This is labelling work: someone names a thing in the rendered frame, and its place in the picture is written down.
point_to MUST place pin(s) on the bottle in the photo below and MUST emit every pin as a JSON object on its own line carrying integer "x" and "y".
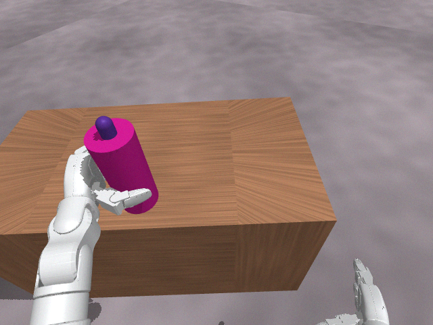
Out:
{"x": 114, "y": 146}

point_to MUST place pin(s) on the right robot hand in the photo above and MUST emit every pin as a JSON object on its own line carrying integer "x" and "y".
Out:
{"x": 368, "y": 300}

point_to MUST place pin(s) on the left robot arm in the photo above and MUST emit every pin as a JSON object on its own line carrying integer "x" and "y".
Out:
{"x": 63, "y": 283}

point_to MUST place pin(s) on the left robot hand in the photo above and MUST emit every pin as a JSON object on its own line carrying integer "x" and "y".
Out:
{"x": 83, "y": 178}

